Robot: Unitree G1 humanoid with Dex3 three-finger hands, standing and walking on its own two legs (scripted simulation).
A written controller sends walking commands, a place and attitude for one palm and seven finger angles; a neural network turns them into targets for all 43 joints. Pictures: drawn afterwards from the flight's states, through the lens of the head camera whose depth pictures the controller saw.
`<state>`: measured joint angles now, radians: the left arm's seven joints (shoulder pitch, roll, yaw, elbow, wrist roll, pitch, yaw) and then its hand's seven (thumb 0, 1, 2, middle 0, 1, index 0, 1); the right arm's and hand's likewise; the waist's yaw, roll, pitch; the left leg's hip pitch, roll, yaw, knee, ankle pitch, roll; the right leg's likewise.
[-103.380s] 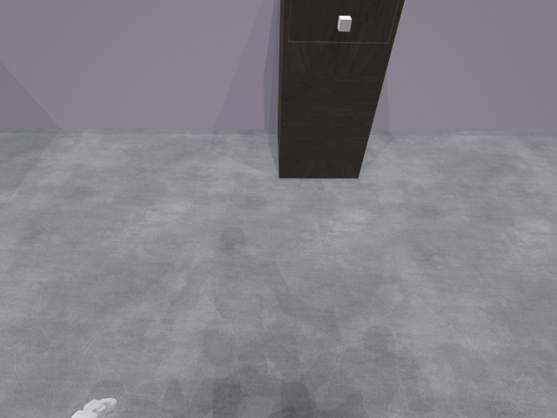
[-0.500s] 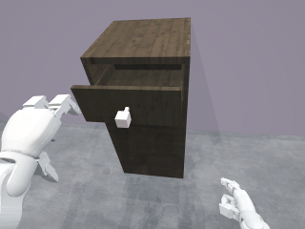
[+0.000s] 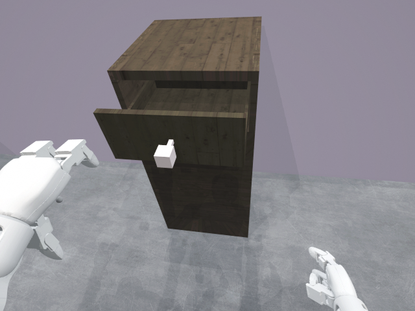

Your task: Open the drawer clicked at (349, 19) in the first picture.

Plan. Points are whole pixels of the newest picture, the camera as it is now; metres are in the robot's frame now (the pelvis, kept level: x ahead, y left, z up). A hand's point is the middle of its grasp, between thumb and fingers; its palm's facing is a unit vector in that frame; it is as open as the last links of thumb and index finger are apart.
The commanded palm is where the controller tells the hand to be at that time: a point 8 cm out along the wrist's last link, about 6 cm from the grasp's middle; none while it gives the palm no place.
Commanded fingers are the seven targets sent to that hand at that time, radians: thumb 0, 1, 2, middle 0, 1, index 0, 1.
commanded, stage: draw the hand back to the body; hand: left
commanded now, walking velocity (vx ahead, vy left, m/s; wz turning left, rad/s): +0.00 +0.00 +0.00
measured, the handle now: (167, 151) +0.46 +0.20 +0.04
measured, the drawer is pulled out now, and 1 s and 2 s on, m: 0.16 0.16 0.16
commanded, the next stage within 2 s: step back with the hand held close in 1.22 s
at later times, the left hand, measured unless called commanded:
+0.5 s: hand (68, 179) +0.21 +0.23 +0.22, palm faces +0.43 -0.84 -0.34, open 13.1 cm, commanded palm +0.16 +0.27 +0.24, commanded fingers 0.00 0.03 0.52 -0.26 -0.86 -0.26 -0.86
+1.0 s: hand (62, 179) +0.22 +0.24 +0.22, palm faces +0.46 -0.79 -0.40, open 8.8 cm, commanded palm +0.16 +0.28 +0.23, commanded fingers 0.00 0.90 0.90 -0.20 -0.30 -0.20 -0.30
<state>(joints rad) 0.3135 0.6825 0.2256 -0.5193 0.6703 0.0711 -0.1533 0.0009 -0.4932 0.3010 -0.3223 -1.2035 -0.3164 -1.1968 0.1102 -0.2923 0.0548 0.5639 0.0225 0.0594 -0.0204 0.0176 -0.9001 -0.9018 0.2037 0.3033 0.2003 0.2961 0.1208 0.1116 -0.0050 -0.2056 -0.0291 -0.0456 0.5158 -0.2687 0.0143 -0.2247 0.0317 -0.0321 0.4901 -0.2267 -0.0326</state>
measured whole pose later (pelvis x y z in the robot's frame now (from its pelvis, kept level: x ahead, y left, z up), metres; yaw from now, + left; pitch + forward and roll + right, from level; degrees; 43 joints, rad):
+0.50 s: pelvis +0.02 +0.01 +0.00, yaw +0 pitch -4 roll -1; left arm 0.40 0.34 0.32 -0.61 -0.03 -0.18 0.11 0.00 -0.29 0.39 -0.30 -1.07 -0.30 -1.06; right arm 0.21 -0.20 0.06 0.64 -0.01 -0.17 -0.06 0.02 -0.90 -0.90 0.21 0.30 0.20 0.30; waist 0.07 0.02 0.02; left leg -0.11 -0.02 -0.04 0.48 -0.29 0.02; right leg -0.12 0.04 -0.03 0.42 -0.23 -0.03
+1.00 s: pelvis +0.03 +0.00 +0.01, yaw +0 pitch -4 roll -1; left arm 0.45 0.36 0.37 -0.56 -0.06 -0.16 0.10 0.01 0.55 0.76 -0.24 -0.52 -0.23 -0.51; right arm 0.16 -0.22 0.02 0.65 -0.01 -0.13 -0.06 0.02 -0.90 -0.90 0.20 0.30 0.20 0.30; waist 0.08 0.07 0.02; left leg -0.09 -0.02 -0.04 0.43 -0.27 0.02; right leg -0.10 0.04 -0.02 0.38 -0.21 -0.03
